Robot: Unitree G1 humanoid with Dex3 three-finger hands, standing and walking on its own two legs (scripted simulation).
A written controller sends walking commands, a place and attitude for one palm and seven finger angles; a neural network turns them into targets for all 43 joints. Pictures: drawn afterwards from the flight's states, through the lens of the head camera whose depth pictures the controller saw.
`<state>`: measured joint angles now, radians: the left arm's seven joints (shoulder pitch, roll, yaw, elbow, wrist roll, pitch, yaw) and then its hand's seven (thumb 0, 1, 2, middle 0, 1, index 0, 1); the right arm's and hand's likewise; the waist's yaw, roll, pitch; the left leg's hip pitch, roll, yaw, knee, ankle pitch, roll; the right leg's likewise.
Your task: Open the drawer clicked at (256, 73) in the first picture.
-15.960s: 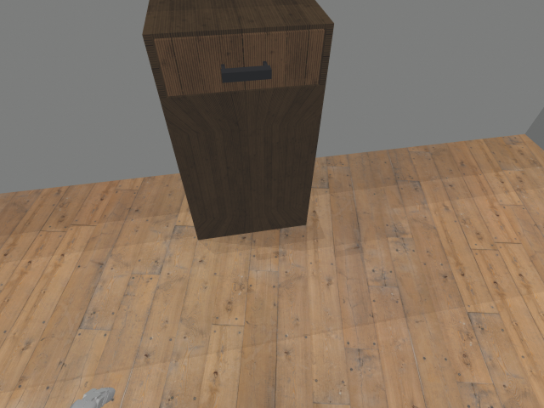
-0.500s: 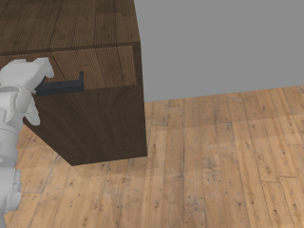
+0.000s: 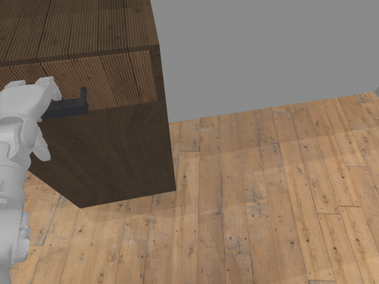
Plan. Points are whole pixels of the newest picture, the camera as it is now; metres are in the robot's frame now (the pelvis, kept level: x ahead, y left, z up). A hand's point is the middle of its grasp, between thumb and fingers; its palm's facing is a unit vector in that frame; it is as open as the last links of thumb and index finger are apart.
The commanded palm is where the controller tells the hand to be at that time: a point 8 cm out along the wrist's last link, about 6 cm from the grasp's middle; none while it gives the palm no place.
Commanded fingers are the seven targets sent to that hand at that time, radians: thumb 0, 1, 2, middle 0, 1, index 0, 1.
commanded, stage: lower the fingers behind the handle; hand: left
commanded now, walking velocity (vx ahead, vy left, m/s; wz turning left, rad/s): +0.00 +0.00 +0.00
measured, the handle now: (56, 102) +0.51 +0.32 +0.05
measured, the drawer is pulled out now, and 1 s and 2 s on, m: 0.00 0.00 0.00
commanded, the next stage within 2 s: lift the fingers back up to retry in 1.00 s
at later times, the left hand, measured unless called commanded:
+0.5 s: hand (41, 120) +0.44 +0.33 +0.06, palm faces -0.04 +0.03 -1.00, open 13.8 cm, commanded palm +0.43 +0.32 +0.09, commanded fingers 0.00 -0.50 0.30 -0.30 -1.20 -0.30 -1.20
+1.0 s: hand (41, 119) +0.45 +0.33 +0.06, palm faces -0.05 +0.04 -1.00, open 13.8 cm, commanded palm +0.43 +0.32 +0.09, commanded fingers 0.00 -0.50 0.30 -0.30 -1.20 -0.30 -1.20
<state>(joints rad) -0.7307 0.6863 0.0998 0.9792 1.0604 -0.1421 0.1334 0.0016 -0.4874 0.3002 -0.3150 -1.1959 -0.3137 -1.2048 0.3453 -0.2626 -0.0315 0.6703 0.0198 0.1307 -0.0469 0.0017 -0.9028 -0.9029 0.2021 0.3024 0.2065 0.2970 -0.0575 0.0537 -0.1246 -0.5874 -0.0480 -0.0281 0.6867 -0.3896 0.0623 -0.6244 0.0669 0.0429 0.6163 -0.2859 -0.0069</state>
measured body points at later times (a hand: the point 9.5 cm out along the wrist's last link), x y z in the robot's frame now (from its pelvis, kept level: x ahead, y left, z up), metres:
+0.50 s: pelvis -0.01 +0.00 -0.01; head +0.08 +0.01 +0.43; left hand +0.44 +0.32 +0.12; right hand +0.04 -0.28 -0.13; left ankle -0.05 +0.08 -0.72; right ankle +0.00 -0.12 -0.72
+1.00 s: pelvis -0.02 +0.00 -0.02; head +0.08 +0.00 +0.42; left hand +0.45 +0.32 +0.12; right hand +0.01 -0.28 -0.14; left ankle -0.05 +0.08 -0.72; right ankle +0.00 -0.12 -0.72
